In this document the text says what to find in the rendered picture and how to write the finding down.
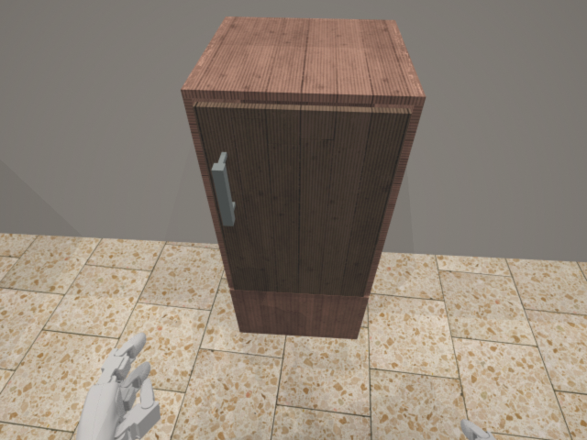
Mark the cupboard door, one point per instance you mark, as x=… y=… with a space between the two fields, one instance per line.
x=311 y=185

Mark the handle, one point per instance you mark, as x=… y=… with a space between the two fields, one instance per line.
x=226 y=206

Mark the left robot hand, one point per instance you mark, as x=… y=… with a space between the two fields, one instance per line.
x=104 y=415

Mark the right robot hand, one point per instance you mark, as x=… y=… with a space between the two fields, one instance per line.
x=474 y=432

